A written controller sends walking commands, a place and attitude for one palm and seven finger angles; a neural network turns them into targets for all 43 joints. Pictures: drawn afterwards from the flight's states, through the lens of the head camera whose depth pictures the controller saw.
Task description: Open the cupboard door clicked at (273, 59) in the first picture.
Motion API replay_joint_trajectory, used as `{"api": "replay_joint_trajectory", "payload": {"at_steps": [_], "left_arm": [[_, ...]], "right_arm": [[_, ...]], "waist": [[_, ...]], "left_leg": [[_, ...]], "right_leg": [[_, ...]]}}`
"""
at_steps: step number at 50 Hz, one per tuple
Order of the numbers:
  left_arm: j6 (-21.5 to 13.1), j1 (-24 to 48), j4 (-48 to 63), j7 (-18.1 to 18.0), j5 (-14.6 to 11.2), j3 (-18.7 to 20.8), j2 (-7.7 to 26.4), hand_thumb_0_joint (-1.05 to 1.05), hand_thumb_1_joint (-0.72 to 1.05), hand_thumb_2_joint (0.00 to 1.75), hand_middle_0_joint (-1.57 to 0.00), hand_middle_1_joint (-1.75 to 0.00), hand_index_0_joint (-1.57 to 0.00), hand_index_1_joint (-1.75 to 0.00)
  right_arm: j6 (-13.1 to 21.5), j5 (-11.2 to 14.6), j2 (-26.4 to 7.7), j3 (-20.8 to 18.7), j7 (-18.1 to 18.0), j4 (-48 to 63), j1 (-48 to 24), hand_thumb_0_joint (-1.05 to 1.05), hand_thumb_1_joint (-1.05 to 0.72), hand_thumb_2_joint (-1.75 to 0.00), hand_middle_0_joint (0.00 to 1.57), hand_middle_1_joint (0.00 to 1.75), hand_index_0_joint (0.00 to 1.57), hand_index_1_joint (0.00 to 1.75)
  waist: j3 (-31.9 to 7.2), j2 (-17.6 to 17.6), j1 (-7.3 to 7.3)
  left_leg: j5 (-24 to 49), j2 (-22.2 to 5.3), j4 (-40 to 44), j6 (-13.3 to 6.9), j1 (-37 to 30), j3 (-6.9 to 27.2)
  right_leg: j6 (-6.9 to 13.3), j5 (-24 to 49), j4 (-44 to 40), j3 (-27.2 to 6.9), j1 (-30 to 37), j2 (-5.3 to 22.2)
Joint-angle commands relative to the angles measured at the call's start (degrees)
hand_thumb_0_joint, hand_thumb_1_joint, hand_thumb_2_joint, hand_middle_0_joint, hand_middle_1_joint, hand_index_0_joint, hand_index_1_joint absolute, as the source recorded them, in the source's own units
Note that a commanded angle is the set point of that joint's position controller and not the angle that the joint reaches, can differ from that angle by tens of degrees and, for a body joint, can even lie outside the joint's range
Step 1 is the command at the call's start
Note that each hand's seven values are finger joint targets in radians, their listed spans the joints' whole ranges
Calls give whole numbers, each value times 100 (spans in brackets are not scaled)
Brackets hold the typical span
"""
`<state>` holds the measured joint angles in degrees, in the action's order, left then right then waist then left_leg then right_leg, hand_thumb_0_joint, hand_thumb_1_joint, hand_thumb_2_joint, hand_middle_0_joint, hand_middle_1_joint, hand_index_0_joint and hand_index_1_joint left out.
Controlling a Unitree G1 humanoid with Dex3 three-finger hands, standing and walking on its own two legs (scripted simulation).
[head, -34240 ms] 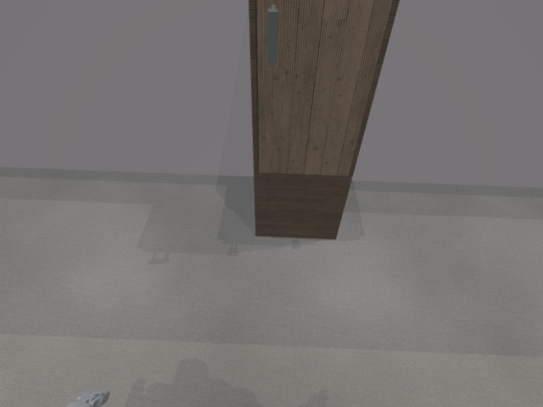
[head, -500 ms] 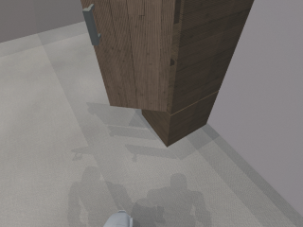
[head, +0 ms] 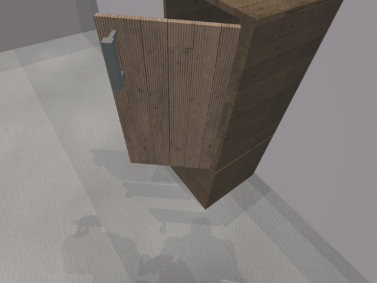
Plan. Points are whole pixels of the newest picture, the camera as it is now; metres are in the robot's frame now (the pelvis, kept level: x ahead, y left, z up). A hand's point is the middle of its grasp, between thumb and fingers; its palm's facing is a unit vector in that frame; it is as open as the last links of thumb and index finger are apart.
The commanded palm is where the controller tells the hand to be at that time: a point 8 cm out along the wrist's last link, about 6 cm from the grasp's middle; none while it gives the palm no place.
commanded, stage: come to a stop and stand still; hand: left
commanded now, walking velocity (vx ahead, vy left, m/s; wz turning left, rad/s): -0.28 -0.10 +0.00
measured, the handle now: (115, 60) +0.58 +0.22 +0.15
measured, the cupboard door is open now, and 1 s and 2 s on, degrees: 50 50 50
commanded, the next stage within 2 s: look again from close up in 1.44 s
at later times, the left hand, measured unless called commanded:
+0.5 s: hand out of the picture +0.06 +0.18 -0.19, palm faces +0.02 -0.98 -0.22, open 7.3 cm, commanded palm none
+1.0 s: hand out of the picture -0.02 +0.22 -0.17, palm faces -0.01 -0.96 -0.26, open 7.4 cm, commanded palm none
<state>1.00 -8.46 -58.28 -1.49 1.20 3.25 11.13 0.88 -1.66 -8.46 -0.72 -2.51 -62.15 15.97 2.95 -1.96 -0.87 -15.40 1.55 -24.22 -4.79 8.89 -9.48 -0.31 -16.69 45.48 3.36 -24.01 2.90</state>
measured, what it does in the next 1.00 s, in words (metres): steps on the spot: right foot, then left foot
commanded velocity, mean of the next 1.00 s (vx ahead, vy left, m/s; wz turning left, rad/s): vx -0.05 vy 0.02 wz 0.00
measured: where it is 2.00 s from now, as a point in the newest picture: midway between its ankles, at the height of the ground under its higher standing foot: outside the picture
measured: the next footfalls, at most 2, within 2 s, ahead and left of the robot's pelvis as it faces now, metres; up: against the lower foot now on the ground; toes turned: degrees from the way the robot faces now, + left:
right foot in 0.14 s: +0.05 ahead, -0.11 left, +0.00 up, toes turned -4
left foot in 0.48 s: +0.03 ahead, +0.12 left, +0.00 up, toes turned +2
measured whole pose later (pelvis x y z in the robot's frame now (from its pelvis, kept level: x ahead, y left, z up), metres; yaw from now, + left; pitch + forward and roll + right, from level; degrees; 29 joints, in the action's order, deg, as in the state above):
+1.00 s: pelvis -0.05 +0.02 -0.01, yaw -2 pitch -2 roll +0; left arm 1.4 -18.2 -54.5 -1.2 1.8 0.8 12.7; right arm -1.4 -1.5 -11.3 -1.3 0.3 -53.4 15.3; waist 0.7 0.5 0.4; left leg -13.3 0.6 -31.2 -2.1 15.8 -3.0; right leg -2.3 -12.3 30.6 1.4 -16.0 4.1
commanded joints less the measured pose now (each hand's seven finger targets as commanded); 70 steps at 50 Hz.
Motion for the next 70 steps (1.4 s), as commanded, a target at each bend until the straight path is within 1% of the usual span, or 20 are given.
{"api": "replay_joint_trajectory", "payload": {"at_steps": [1, 5, 6, 7, 8, 9, 10, 14, 19, 22, 23, 24, 25, 26, 29, 31, 35, 45, 58, 70], "left_arm": [[145, -389, 287, -4, -5, 26, 281, 0, 90, 90, -20, -30, -20, -30], [130, -397, 442, -16, -31, 72, 357, 0, 90, 90, -20, -30, -20, -30], [97, -518, 427, -23, -33, 80, 415, 0, 90, 90, -20, -30, -20, -30], [46, -688, 393, -40, -23, 114, 542, 0, 90, 90, -20, -30, -20, -30], [-15, -806, 339, -70, 9, 142, 786, 0, 90, 90, -20, -30, -20, -30], [-59, -899, 264, -99, -1, 159, 975, 0, 90, 90, -20, -30, -20, -30], [-82, -920, 237, -137, -34, 145, 987, 0, 90, 90, -20, -30, -20, -30], [-64, -367, 370, -188, -35, 123, 823, 0, 90, 90, -20, -30, -20, -30], [-103, -385, 311, -136, 25, 168, 899, 0, 90, 90, -20, -30, -20, -30], [-90, -305, 231, -93, -33, 143, 830, 0, 90, 90, -20, -30, -20, -30], [-106, -333, 837, -173, -87, -28, 1281, 0, 90, 90, -20, -30, -20, -30], [-86, -651, 979, -187, -91, 44, 777, 0, 90, 90, -20, -30, -20, -30], [-67, -782, 861, -160, -40, 38, 631, 0, 90, 90, -20, -30, -20, -30], [-76, -923, 886, -128, -48, -19, 531, 0, 90, 90, -20, -30, -20, -30], [-28, -868, 928, -91, 58, -48, 720, 0, 90, 90, -20, -30, -20, -30], [-44, -890, 975, -91, 51, -89, 724, 0, 90, 90, -20, -30, -20, -30], [-20, -1052, 1003, -62, 28, -127, 778, 0, 90, 90, -20, -30, -20, -30], [-60, -1094, 806, -11, 36, -112, 836, 0, 90, 90, -20, -30, -20, -30], [-142, -1103, 409, -24, 24, -59, 892, 0, 90, 90, -20, -30, -20, -30], [-135, -1036, 128, -21, 5, -54, 809, 0, 90, 90, -20, -30, -20, -30]], "right_arm": [[-27, 6, -932, -280, -138, 178, 400, 0, -90, -90, 20, 30, 20, 30], [-118, 23, -1015, -355, -138, 127, 482, 0, -90, -90, 20, 30, 20, 30], [-134, 52, -1007, -371, -127, 137, 471, 0, -90, -90, 20, 30, 20, 30], [-156, 82, -941, -387, -117, 198, 461, 0, -90, -90, 20, 30, 20, 30], [-180, 136, -793, -402, -90, 258, 528, 0, -90, -90, 20, 30, 20, 30], [-221, 154, -564, -361, -45, 332, 436, 0, -90, -90, 20, 30, 20, 30], [-285, 184, -488, -337, -30, 419, 148, 0, -90, -90, 20, 30, 20, 30], [-378, 151, -410, -316, 47, 439, -199, 0, -90, -90, 20, 30, 20, 30], [-295, 145, -364, -281, 128, 406, -156, 0, -90, -90, 20, 30, 20, 30], [-208, 126, -410, -260, 126, 248, 197, 0, -90, -90, 20, 30, 20, 30], [-152, 24, -1122, -253, 193, 1070, 33, 0, -90, -90, 20, 30, 20, 30], [1, -43, -1366, -425, 125, 1268, -194, 0, -90, -90, 20, 30, 20, 30], [-40, -48, -1222, -443, 64, 1320, -416, 0, -90, -90, 20, 30, 20, 30], [-90, -44, -1235, -379, 71, 1455, -378, 0, -90, -90, 20, 30, 20, 30], [-83, 31, -971, -325, 79, 1588, -346, 0, -90, -90, 20, 30, 20, 30], [-50, 28, -988, -330, 84, 1582, -185, 0, -90, -90, 20, 30, 20, 30], [-10, 39, -1149, -320, 113, 1618, -246, 0, -90, -90, 20, 30, 20, 30], [-34, 40, -1209, -323, 190, 1455, -291, 0, -90, -90, 20, 30, 20, 30], [-50, 45, -1061, -285, 184, 783, 255, 0, -90, -90, 20, 30, 20, 30], [-42, 41, -972, -243, 160, 375, 441, 0, -90, -90, 20, 30, 20, 30]], "waist": [[-129, 943, -6], [-250, 941, 51], [-419, 943, 103], [-689, 565, 141], [-915, -78, 127], [-899, -830, 178], [-984, -1035, 334], [-601, -507, 151], [-669, -717, 149], [-608, -582, -58], [-501, 672, -186], [-1367, 1839, 58], [-1519, 1793, 66], [-1306, 1017, 121], [-321, 337, 9], [-159, 105, -6], [-151, 712, 96], [97, 534, 139], [100, -4, 45], [177, 180, 54]], "left_leg": [[5325, -2095, 146, -366, -283, 1261], [5432, -1931, -295, -223, -463, 1274], [5100, -1777, -540, -90, -435, 1201], [4358, -1459, -924, 146, -213, 952], [2847, -981, -1496, 435, 487, 575], [-628, -291, -2400, 713, 1262, 254], [-2212, -143, -3327, 687, 1503, 694], [-1652, -230, -3672, 753, 1833, 1042], [-1072, -165, -1772, 818, 1180, 740], [530, -141, 27, 759, -69, 647], [1697, -521, 420, 523, -49, 1318], [2399, -1151, -118, 258, -129, 1732], [2803, -1305, -395, 77, -328, 1691], [2166, -1213, -538, 37, -57, 1625], [1400, -705, -704, 225, 868, 1292], [1621, -708, -616, 233, 838, 1268], [1348, -904, -102, 125, 905, 1475], [-1325, -831, 768, 164, 1415, 1677], [-1153, -610, 421, 275, 1172, 1407], [-1116, -586, 347, 336, 1257, 1401]], "right_leg": [[124, -444, -163, -112, 252, -33], [198, 85, -1120, -93, 625, -65], [207, 802, -1560, -136, 938, 1], [287, 2708, -1747, -354, 1429, 245], [650, 4888, -1527, -1020, 2082, 985], [1267, 6622, -1693, -1485, 2446, 1862], [1642, 6764, -1974, -1655, 2445, 2170], [1272, 5474, -2151, -995, 2191, 1515], [1069, 4327, -2086, -935, 2130, 1262], [602, 2832, -1750, -805, 1374, 946], [272, 2018, -1135, -525, 1518, 433], [100, 137, -841, -107, 970, 175], [157, -183, -1032, -111, 726, 91], [170, 7, -1468, -61, 943, 38], [271, 886, -1461, -401, 811, 229], [250, 1180, -1369, -413, 685, 200], [110, 531, -1320, -175, 795, 36], [75, 22, -1726, -251, 974, 91], [179, -1144, -2559, -782, 561, 388], [183, -1343, -2683, -799, 494, 401]]}}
